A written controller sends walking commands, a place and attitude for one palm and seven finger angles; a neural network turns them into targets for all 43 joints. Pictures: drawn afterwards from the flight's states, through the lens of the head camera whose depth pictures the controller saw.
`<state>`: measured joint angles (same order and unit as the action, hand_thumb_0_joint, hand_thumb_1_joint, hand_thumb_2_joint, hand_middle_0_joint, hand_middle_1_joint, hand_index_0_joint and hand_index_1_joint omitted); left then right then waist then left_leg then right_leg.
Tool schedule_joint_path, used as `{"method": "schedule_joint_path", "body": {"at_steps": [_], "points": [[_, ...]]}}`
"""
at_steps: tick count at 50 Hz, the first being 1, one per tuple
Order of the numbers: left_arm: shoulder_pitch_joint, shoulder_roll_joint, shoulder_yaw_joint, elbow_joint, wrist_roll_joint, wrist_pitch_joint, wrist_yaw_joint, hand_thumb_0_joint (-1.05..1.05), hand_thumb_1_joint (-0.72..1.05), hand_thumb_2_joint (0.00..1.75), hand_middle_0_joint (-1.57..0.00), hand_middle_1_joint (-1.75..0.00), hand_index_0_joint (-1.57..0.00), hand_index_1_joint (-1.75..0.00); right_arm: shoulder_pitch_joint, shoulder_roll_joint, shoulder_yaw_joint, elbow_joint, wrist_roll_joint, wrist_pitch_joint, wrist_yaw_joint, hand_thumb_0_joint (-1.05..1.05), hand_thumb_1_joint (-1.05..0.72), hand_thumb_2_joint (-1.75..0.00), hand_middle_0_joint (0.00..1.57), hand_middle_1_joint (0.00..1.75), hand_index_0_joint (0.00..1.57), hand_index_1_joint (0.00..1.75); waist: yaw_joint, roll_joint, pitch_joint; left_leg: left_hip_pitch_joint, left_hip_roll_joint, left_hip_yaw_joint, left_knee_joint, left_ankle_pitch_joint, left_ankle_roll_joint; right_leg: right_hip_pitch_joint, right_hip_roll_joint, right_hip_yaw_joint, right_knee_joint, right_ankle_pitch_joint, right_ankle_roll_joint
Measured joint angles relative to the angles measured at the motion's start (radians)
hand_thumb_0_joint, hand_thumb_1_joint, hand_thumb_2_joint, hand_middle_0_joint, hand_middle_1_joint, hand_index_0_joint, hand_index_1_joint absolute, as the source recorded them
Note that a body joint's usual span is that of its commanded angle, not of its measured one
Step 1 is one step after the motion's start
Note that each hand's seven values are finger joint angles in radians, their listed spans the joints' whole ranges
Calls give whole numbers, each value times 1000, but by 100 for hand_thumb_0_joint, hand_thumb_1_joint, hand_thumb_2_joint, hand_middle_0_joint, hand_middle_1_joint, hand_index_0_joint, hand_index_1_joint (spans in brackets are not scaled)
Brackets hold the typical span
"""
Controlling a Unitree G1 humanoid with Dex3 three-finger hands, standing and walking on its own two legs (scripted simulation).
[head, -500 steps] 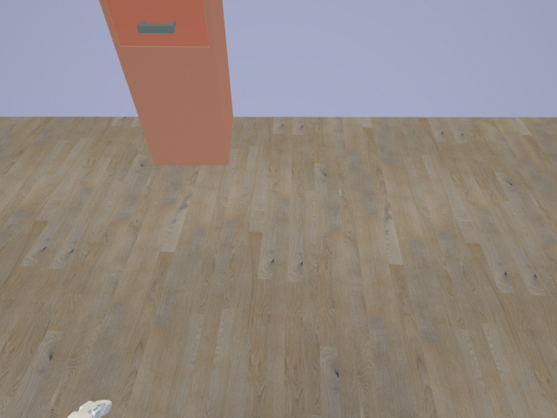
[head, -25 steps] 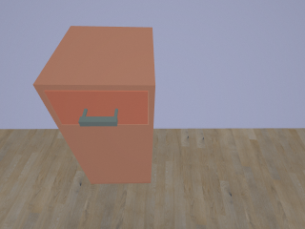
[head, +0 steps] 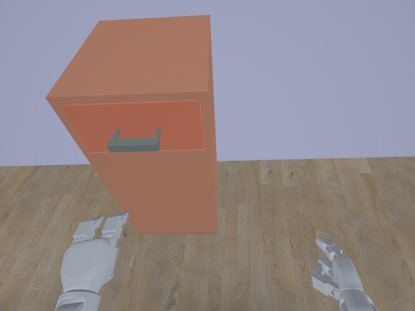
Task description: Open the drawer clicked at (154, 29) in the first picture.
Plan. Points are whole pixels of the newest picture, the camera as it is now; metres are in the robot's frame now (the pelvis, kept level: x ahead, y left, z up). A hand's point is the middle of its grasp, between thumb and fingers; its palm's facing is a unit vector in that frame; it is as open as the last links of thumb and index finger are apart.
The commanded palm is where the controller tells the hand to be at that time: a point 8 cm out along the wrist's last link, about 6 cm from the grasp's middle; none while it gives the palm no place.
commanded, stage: raise the hand with hooked fingers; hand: left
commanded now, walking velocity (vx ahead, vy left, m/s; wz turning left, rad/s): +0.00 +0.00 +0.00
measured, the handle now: (135, 138) +0.52 +0.26 +0.00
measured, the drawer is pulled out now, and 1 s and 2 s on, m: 0.00 0.00 0.00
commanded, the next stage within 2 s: move the hooked fingers above the handle in 1.54 s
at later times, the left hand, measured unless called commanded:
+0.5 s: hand (99, 231) +0.25 +0.24 +0.03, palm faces -0.01 -0.10 -0.99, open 11.2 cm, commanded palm +0.22 +0.25 +0.09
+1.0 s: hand (75, 182) +0.31 +0.28 +0.10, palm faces +0.09 -0.08 -0.99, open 13.7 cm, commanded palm +0.28 +0.28 +0.15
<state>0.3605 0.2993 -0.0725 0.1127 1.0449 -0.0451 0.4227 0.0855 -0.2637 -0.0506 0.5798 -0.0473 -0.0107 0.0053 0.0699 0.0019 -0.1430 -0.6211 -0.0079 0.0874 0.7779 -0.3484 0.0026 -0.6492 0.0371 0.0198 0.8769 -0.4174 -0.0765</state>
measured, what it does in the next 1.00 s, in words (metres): stands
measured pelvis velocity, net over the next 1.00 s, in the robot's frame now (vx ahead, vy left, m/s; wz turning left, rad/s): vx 0.02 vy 0.04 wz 0.03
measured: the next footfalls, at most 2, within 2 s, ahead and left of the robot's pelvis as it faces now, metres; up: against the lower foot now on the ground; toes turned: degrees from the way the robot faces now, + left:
none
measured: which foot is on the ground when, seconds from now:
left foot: down 0.00-1.00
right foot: down 0.00-1.00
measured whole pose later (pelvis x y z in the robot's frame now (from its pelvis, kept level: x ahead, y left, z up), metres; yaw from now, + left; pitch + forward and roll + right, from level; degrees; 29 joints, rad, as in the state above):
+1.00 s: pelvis +0.02 +0.04 +0.03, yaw +2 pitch +4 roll +0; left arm 0.00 0.41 -0.10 0.04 0.97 0.14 0.17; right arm 0.09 -0.22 0.01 0.60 0.00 0.12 -0.02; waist 0.08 0.06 -0.06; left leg -0.34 -0.05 0.01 0.58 -0.30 0.04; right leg -0.32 0.01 -0.01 0.60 -0.34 -0.03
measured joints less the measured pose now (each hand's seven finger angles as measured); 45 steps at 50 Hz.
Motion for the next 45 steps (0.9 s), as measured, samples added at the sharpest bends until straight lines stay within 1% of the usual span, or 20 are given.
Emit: {"method": "schedule_joint_path", "body": {"at_steps": [1,3,6,9,12,16,18,21,24,27,29,32,34,37,45], "points": [[14,1,-3,-7,27,-15,12,0,65,79,-21,-46,-22,-46,-8,-1,-3,-18,-3,13,0,1,-91,-90,20,30,20,30,8,-6,-1,-18,2,-6,19,-5,-4,-15,1,-6,16,-7,-4],[35,8,-7,-19,53,-30,43,0,60,77,-22,-49,-23,-49,-22,-2,-8,-42,-9,34,-7,1,-91,-90,20,30,19,30,21,-12,0,-46,3,-24,55,-18,-7,-33,2,-25,43,-22,-11],[27,22,4,-18,56,-29,85,0,53,74,-24,-53,-24,-53,-41,4,-9,-45,-13,52,-19,1,-91,-90,20,30,19,30,34,-8,2,-76,3,-54,104,-39,-10,-45,1,-56,74,-44,-21],[-28,42,20,-5,39,-3,98,0,45,71,-25,-58,-25,-58,-58,20,3,-25,-12,60,-27,1,-91,-90,20,30,19,30,35,7,9,-85,2,-81,135,-53,-15,-39,1,-82,89,-59,-28],[-87,56,28,-1,-1,47,65,0,38,68,-25,-62,-26,-62,-61,45,28,-4,-4,68,-33,1,-91,-90,20,30,19,30,25,21,17,-62,2,-92,124,-53,-17,-12,2,-92,73,-58,-31],[-122,64,25,-26,-50,100,-25,0,29,64,-26,-68,-26,-68,-32,71,64,12,9,81,-37,1,-91,-90,20,30,20,30,7,30,33,10,2,-86,45,-27,-17,54,5,-81,1,-31,-26],[-119,68,24,-41,-62,103,-66,0,25,62,-26,-71,-27,-71,-11,73,76,16,11,86,-37,1,-91,-90,20,30,20,30,-1,32,39,47,-1,-83,0,-12,-13,85,7,-69,-40,-14,-21],[-104,75,26,-61,-63,77,-104,0,18,59,-27,-76,-27,-76,20,65,77,21,10,89,-36,1,-91,-90,20,30,20,30,-7,34,47,86,-6,-86,-50,3,-11,118,13,-49,-87,7,-16],[-93,79,33,-79,-56,41,-101,0,11,56,-27,-80,-28,-80,46,46,56,25,7,87,-34,1,-91,-90,20,30,20,30,-14,42,55,102,-5,-81,-68,7,-11,133,14,-40,-110,15,-11],[-93,78,42,-91,-50,25,-72,0,4,53,-28,-85,-28,-85,63,25,28,35,6,87,-32,1,-91,-90,20,30,20,30,-16,46,56,104,-10,-77,-70,4,-9,137,10,-36,-114,14,-2],[-103,76,45,-93,-49,33,-54,0,0,51,-28,-88,-29,-88,68,13,12,43,8,89,-30,1,-91,-90,20,30,20,30,-16,48,55,106,-14,-75,-69,1,-4,141,6,-34,-115,11,4],[-132,72,39,-89,-54,69,-48,0,-7,48,-29,-92,-29,-92,66,0,-2,52,16,95,-29,1,-91,-90,20,30,20,30,-15,52,55,118,-20,-74,-72,-1,5,155,-1,-31,-123,11,13],[-158,72,28,-85,-60,97,-61,0,-12,46,-29,-95,-29,-95,60,-3,-5,53,21,100,-30,1,-91,-90,20,30,19,30,-15,53,57,134,-24,-72,-81,0,11,172,-5,-30,-133,13,19],[-195,75,8,-88,-69,131,-96,0,-19,43,-29,-99,-30,-99,47,1,0,49,29,106,-32,1,-91,-90,20,30,19,30,-14,57,61,164,-29,-70,-101,6,19,204,-9,-26,-158,22,27],[-295,97,-26,-93,-72,174,-192,0,-37,36,-31,-111,-31,-111,14,32,36,20,45,122,-29,1,-91,-90,20,30,19,30,-4,60,75,244,-39,-68,-166,33,33,289,-19,-21,-233,53,43]]}}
